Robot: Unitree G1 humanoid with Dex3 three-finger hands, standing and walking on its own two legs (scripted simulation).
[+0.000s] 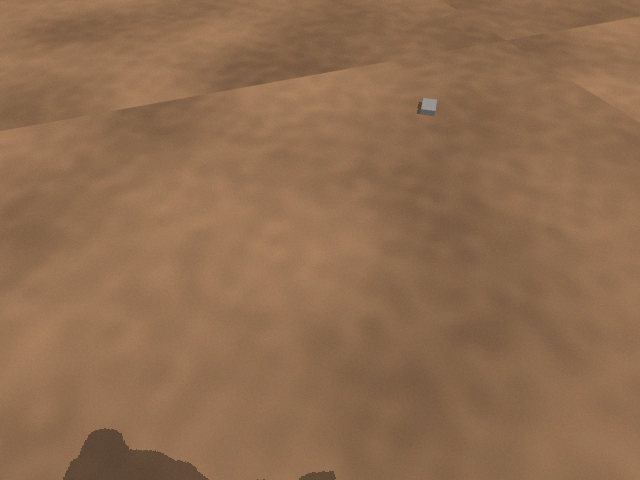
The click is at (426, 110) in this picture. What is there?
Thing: flat box
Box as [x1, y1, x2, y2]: [420, 98, 436, 115]
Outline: 423,98 420,113 433,115 436,100
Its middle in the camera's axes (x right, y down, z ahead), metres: +0.67 -0.81 +2.32
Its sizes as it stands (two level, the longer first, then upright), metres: 0.133 0.084 0.033
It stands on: the floor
